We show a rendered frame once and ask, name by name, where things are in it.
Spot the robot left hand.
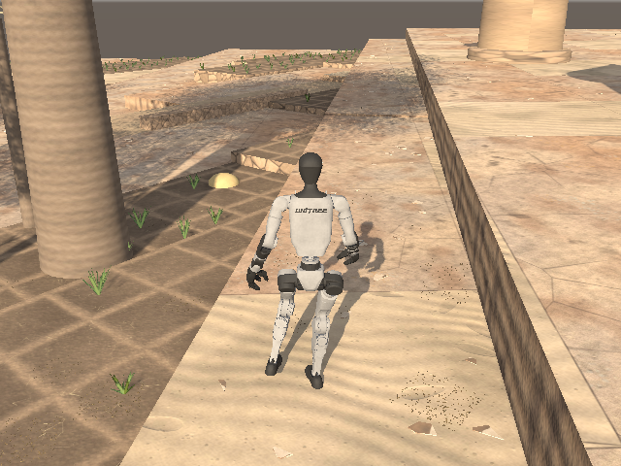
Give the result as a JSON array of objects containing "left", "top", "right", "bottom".
[{"left": 246, "top": 267, "right": 268, "bottom": 290}]

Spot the robot right hand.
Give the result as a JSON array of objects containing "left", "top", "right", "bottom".
[{"left": 337, "top": 249, "right": 359, "bottom": 265}]

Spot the robot right forearm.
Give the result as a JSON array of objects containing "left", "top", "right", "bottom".
[{"left": 346, "top": 231, "right": 359, "bottom": 256}]

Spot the robot left upper arm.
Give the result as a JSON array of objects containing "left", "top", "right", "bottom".
[{"left": 262, "top": 195, "right": 291, "bottom": 250}]

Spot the robot left forearm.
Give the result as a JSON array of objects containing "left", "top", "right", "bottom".
[{"left": 249, "top": 234, "right": 271, "bottom": 273}]

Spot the robot right upper arm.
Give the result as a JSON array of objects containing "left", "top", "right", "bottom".
[{"left": 330, "top": 194, "right": 357, "bottom": 247}]

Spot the humanoid robot torso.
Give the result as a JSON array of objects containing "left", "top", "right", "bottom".
[{"left": 288, "top": 190, "right": 333, "bottom": 291}]

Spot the robot head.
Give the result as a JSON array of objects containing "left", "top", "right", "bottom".
[{"left": 294, "top": 152, "right": 327, "bottom": 198}]

